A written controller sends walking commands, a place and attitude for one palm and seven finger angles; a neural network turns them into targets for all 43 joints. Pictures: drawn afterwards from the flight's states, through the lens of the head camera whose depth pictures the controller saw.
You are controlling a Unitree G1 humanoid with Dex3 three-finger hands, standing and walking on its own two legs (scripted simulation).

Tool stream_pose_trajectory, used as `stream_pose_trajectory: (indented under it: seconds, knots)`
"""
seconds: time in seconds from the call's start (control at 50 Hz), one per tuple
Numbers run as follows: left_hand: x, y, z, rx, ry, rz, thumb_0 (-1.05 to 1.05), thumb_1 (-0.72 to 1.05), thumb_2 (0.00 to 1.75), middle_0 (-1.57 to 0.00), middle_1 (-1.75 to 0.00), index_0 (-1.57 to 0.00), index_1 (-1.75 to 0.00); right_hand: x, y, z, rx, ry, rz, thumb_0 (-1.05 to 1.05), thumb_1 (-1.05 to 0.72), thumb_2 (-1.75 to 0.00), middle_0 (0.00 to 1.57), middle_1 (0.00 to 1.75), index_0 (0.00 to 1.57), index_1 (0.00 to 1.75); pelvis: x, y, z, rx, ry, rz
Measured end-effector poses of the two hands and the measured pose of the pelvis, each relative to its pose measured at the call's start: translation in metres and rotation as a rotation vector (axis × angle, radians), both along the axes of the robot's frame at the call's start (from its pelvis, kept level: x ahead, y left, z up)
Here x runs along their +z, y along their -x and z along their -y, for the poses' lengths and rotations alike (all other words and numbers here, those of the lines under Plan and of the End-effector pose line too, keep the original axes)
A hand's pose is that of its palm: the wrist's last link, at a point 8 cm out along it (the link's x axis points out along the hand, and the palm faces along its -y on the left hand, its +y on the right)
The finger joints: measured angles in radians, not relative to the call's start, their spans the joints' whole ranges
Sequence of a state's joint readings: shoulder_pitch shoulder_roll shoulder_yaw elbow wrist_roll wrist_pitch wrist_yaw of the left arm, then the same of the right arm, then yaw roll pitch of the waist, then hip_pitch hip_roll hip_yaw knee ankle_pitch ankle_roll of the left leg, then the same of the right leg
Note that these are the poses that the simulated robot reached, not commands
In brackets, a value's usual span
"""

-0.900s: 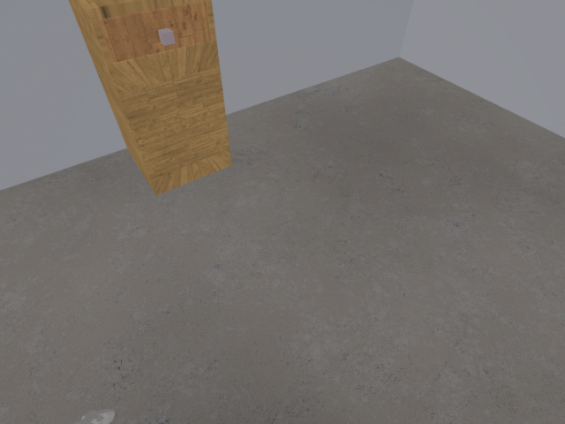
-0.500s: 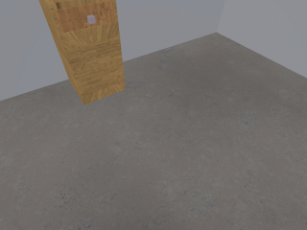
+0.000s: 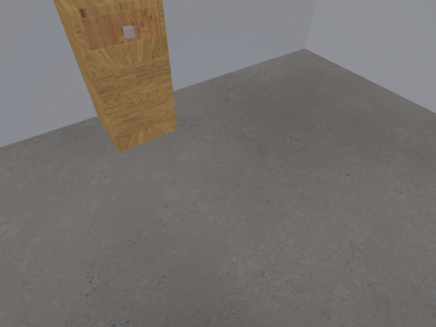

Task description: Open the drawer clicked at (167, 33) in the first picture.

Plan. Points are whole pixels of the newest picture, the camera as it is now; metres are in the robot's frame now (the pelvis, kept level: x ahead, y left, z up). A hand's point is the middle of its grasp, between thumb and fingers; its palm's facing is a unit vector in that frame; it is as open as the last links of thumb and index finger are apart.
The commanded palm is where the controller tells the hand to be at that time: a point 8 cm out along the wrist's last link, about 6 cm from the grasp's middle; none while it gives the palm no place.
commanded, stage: look at it before walking up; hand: left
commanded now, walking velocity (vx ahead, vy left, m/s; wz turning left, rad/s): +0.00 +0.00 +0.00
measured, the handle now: (127, 30) +1.37 +0.52 -0.03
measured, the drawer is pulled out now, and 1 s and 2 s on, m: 0.00 0.00 0.00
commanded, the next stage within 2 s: walk to a spot facing it in 0.54 s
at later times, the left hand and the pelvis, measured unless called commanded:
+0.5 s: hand out of the picture +0.06 +0.25 -0.16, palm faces -0.02 -0.94 -0.33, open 7.4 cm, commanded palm none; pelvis +0.00 +0.00 +0.00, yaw +0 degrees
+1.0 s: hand out of the picture +0.05 +0.18 -0.19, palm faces -0.07 -0.98 -0.19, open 7.4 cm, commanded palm none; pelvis +0.06 -0.01 -0.02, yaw -6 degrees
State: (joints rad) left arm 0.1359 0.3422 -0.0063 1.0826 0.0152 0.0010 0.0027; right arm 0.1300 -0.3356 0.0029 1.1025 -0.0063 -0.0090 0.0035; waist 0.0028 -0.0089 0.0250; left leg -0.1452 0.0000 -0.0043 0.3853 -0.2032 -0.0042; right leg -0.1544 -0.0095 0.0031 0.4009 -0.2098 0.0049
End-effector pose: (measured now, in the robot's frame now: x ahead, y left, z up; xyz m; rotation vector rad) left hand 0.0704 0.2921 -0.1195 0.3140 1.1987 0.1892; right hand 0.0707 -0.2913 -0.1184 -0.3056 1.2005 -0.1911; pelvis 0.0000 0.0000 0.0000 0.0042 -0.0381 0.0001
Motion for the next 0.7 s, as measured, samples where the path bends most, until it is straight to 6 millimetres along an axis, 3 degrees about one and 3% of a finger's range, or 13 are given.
stream_pose_trajectory:
  seconds: [0.7]
  knots:
    - [-0.003, 0.017, 0.003, 0.024, 0.004, -0.039, 0.01, 0.9, 0.9, -0.2, -0.3, -0.2, -0.3, 0.0, 0.0, 0.0, 0.013, 0.001, -0.022, 0.01, -0.91, -0.9, 0.2, 0.3, 0.2, 0.3, 0.001, 0.001, 0.002, 0.007, 0.003, -0.007]
